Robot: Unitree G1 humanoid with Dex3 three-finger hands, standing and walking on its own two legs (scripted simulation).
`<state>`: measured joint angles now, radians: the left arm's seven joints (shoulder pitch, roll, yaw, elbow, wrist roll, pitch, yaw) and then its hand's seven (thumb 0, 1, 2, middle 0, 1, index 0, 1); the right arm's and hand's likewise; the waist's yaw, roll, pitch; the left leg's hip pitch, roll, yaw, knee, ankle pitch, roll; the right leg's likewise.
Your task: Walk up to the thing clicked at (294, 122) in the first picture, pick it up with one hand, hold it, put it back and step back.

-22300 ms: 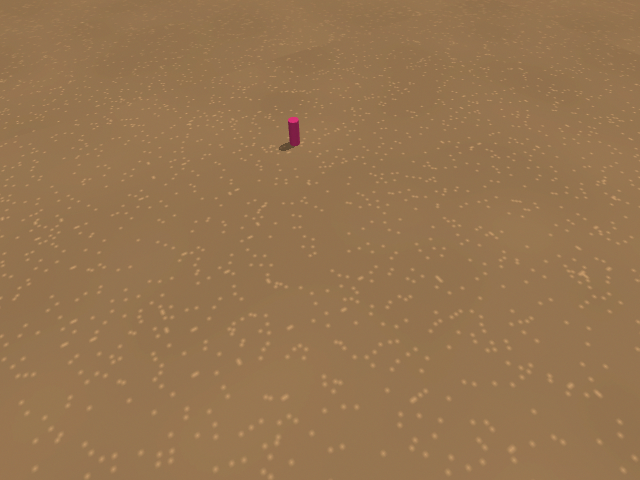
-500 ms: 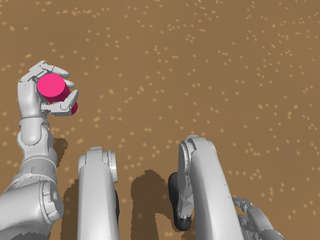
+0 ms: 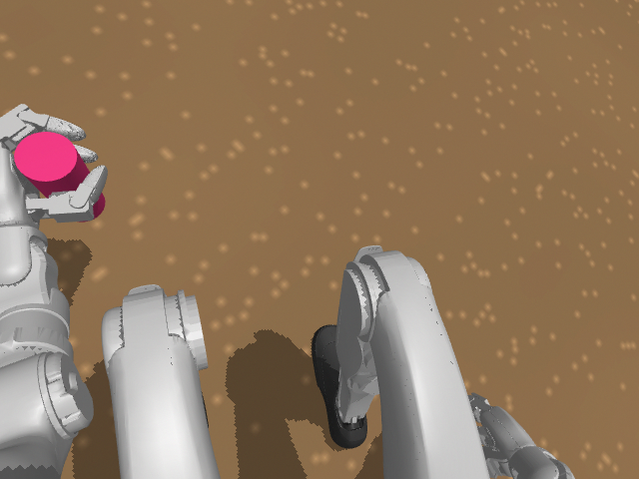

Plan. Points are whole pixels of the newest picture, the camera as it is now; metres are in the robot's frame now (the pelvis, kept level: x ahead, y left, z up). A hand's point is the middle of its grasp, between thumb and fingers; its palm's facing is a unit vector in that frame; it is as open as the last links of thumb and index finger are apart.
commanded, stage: crouch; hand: left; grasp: from the side
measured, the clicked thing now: (67, 182) +0.46 +0.24 -0.11
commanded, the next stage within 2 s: lower in 0.16 s
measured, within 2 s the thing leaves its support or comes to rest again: rests again in 1.48 s
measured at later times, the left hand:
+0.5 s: hand (85, 188) +0.47 +0.23 -0.14, palm faces +0.16 -0.99 -0.02, open 7.3 cm
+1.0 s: hand (100, 196) +0.47 +0.22 -0.19, palm faces +0.17 -0.98 -0.02, open 7.3 cm
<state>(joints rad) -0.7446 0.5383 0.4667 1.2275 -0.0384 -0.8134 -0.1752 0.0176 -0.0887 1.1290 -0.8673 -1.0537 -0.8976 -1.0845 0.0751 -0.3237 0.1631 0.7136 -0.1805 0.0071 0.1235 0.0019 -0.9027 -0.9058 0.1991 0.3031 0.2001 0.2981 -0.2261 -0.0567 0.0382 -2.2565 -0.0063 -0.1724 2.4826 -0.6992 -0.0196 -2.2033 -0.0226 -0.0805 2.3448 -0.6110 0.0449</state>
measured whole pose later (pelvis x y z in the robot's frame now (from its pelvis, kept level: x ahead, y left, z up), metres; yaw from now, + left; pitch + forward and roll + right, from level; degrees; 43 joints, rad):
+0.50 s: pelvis +0.00 +0.01 -0.01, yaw -3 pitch +22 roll -12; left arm -0.74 0.65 0.45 1.33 -0.04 -0.91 -0.09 0.02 -0.09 1.13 -0.87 -1.05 -0.90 -1.08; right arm -0.01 -0.35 0.29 0.66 -0.25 0.02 0.15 0.00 -0.92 -0.91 0.20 0.30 0.20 0.30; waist -0.27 -0.12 0.16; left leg -2.25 -0.01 -0.24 2.56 -0.71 -0.02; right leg -2.17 -0.01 -0.13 2.37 -0.60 0.06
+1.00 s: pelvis -0.01 +0.01 -0.02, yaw -6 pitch +18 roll -17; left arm -0.77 0.79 0.42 1.47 -0.02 -1.03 0.01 0.02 -0.09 1.13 -0.87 -1.05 -0.90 -1.08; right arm -0.12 -0.37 0.45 0.60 -0.33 0.03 0.15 0.00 -0.91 -0.91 0.20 0.30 0.20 0.30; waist -0.30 -0.21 0.27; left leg -2.23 -0.02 -0.33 2.62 -0.73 -0.02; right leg -2.10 0.01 -0.20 2.36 -0.59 0.08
